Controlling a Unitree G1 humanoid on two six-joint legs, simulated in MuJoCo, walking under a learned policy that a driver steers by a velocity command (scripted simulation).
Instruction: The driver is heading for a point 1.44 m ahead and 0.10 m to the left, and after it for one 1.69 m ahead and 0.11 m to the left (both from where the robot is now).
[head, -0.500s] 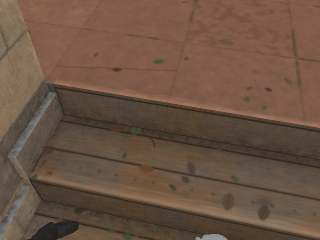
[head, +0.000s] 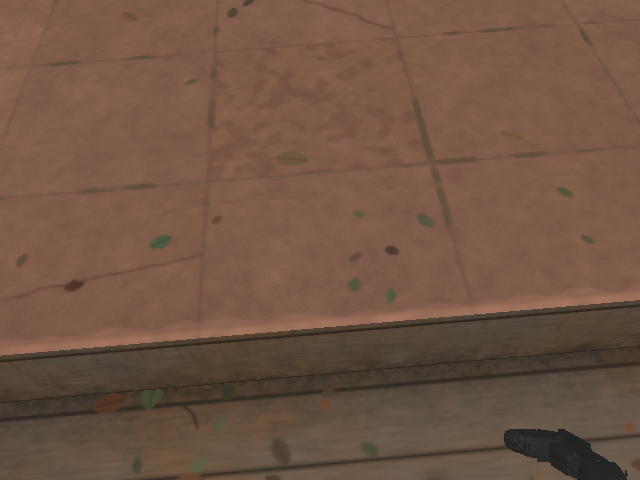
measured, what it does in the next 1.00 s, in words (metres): climbs: left foot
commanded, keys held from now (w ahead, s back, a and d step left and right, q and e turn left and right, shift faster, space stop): no key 1.00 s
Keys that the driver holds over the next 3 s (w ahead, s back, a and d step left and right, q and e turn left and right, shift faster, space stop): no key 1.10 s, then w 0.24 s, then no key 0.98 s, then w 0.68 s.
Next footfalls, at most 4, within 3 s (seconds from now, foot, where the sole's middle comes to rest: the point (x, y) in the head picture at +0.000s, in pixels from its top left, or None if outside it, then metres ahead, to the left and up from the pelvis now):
0.40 left None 0.16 0.16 -0.71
1.80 left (265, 475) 0.41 0.14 -0.55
2.32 right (376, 467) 0.42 -0.04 -0.55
2.68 left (261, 472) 0.42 0.15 -0.55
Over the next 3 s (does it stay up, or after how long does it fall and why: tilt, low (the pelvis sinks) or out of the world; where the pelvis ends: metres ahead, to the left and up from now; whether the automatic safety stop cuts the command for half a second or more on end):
stays up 0.54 0.05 0.23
